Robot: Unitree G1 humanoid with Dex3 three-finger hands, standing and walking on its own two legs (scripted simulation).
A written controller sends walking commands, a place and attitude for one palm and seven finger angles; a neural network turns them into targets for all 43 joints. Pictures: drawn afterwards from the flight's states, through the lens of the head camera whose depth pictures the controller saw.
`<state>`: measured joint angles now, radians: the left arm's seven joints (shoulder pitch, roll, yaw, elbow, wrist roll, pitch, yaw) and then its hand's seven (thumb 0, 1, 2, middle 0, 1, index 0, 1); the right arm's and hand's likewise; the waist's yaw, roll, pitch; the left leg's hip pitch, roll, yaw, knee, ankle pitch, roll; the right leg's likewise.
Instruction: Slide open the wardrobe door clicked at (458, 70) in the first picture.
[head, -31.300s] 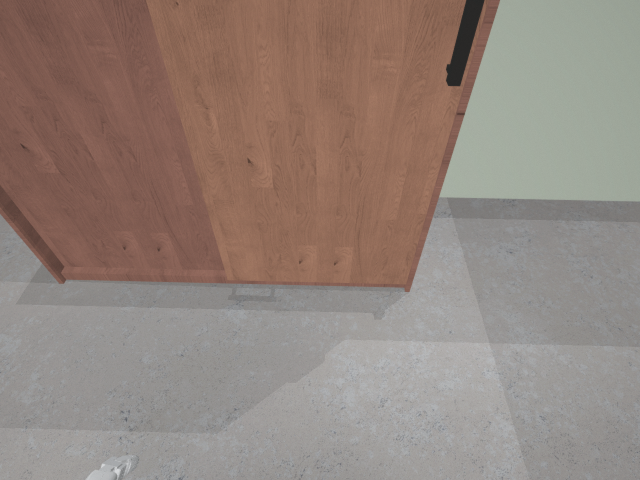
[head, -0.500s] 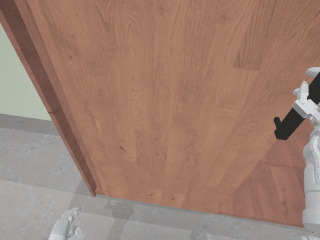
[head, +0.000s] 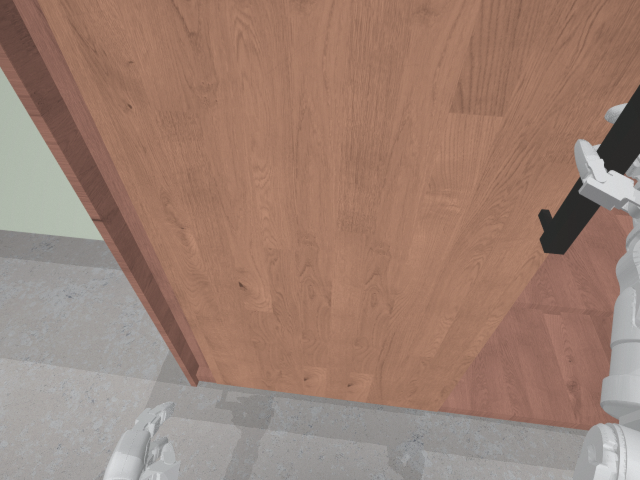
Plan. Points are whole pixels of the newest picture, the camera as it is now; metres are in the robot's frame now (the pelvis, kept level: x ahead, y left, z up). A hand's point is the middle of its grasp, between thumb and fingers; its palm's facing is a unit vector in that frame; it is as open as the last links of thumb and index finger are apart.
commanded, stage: loosen the grip on the handle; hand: right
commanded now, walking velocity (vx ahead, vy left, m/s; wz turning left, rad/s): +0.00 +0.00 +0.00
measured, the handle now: (608, 141) +0.42 -0.30 +0.24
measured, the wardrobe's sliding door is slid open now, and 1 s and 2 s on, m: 0.58 0.58 0.58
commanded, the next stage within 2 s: slip the hand off the handle in 0.44 s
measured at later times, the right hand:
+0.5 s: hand (605, 177) +0.39 -0.29 +0.22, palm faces +0.44 +0.88 -0.19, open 14.4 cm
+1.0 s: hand out of the picture +0.36 -0.35 +0.22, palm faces +0.51 +0.84 -0.20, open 14.7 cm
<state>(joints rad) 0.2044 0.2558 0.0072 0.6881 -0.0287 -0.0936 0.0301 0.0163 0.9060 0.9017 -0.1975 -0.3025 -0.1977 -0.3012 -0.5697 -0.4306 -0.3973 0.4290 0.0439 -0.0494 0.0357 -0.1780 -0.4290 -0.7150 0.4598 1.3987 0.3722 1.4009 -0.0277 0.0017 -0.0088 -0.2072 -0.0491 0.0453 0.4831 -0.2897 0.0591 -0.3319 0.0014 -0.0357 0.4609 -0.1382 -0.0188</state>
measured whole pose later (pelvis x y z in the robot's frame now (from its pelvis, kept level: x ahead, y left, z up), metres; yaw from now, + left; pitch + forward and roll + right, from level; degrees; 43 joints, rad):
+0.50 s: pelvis -0.01 -0.03 -0.01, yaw +0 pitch +0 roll +1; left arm 0.30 0.25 -0.04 0.75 -0.02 -0.12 0.09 0.02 0.90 0.90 -0.20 -0.30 -0.20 -0.30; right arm -0.54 -0.43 -0.30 0.40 0.01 -0.08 -0.12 -0.01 0.54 -0.21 0.36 1.26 0.27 1.19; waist 0.00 -0.02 -0.01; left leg -0.25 -0.03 0.04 0.56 -0.31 0.02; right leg -0.38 0.03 -0.04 0.55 -0.17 -0.06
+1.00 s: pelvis +0.02 -0.01 -0.01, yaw -1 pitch +2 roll +1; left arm 0.23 0.26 -0.03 0.68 -0.04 -0.07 0.12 0.01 0.90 0.90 -0.20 -0.30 -0.20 -0.30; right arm -0.42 -0.56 -0.48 0.35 0.08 -0.02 0.05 -0.01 0.56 -0.20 0.28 1.16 0.26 1.16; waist -0.04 -0.01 -0.03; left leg -0.22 -0.04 0.05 0.53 -0.34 0.04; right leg -0.37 0.02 -0.02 0.56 -0.21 -0.04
